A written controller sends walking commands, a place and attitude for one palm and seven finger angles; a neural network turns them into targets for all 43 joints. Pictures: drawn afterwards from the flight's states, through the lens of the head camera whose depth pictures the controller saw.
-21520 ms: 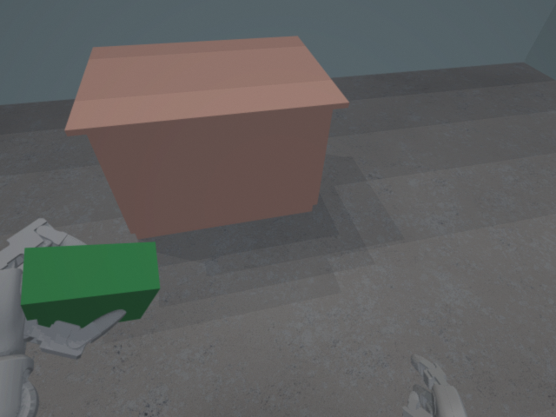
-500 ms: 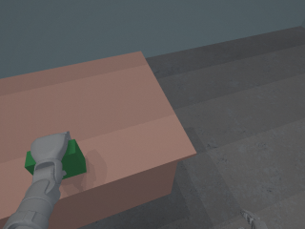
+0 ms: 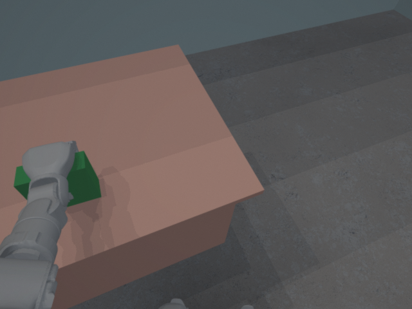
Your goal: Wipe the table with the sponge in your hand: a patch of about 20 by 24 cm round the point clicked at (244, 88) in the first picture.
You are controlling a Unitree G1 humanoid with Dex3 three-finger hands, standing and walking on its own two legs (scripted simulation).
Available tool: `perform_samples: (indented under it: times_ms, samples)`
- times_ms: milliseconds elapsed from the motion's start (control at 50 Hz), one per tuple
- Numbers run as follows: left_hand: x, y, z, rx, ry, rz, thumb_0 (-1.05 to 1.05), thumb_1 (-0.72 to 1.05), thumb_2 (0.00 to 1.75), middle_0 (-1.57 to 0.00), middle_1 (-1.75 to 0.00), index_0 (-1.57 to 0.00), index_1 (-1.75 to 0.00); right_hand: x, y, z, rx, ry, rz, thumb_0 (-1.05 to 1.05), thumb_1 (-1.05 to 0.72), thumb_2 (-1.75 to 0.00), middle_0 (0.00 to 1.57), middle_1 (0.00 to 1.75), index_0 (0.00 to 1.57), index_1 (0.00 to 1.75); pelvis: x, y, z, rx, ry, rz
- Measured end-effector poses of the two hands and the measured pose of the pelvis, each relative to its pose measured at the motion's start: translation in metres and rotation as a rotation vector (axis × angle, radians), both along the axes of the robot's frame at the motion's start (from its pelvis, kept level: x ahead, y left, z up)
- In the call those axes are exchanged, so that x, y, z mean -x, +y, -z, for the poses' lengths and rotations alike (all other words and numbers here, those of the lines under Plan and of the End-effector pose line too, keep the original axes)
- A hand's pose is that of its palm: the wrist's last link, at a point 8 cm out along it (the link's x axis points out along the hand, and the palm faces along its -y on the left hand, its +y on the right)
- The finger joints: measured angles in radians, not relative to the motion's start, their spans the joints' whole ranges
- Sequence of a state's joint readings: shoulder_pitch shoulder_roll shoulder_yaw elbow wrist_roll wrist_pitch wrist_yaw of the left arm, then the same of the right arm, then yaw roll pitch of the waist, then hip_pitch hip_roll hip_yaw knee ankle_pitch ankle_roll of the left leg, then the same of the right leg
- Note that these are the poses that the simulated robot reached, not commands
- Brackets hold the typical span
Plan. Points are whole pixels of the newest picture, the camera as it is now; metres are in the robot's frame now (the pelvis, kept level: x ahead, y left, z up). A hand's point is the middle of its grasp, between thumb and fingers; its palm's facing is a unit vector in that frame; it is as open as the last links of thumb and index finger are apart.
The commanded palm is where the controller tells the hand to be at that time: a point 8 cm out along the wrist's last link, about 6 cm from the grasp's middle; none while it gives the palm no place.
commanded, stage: wipe forward along the first lane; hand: left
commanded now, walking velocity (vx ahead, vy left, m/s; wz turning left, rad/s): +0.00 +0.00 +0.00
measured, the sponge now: (65, 187) +0.37 +0.34 -0.05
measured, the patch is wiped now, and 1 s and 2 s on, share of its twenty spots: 0.40 0.55 0.70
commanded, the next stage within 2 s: slide across to the middle lane in 0.84 s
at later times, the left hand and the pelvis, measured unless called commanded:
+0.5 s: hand (60, 158) +0.42 +0.35 -0.01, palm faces -0.13 +0.03 -0.99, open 9.6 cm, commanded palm +0.41 +0.33 +0.02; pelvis +0.00 +0.02 -0.01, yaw +0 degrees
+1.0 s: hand (58, 140) +0.47 +0.37 -0.01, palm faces -0.17 +0.02 -0.98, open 9.6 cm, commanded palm +0.46 +0.34 +0.03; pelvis +0.02 +0.02 -0.01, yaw -2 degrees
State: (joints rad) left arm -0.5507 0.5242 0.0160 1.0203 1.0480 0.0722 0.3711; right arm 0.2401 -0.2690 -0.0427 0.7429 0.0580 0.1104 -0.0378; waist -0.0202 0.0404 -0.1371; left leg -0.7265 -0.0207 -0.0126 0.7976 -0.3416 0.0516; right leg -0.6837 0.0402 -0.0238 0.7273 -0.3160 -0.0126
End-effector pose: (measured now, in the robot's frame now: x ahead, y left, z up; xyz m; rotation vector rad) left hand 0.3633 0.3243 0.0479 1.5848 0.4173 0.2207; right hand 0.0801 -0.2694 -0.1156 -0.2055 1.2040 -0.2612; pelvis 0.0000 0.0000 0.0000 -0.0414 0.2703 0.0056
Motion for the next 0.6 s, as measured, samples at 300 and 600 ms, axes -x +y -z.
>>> perform_samples:
  times_ms: [300, 600]
  samples:
    - [-0.027, 0.012, 0.001, -0.005, -0.005, 0.007, 0.02, -0.48, 1.09, -0.79, -1.37, -0.78, -1.39, 0.008, 0.01, 0.001, 0.009, 0.046, 0.001, 0.01, -0.9, -0.9, 0.2, 0.3, 0.2, 0.3, -0.003, 0.012, 0.005, 0.014, 0.041, 0.0]
    - [-0.056, 0.02, 0.001, -0.014, 0.011, -0.008, 0.02, -0.49, 1.1, -0.79, -1.36, -0.78, -1.39, 0.011, 0.014, 0.003, 0.021, 0.084, -0.003, 0.0, -0.9, -0.9, 0.2, 0.3, 0.2, 0.3, -0.006, 0.016, 0.009, 0.023, 0.078, -0.004]
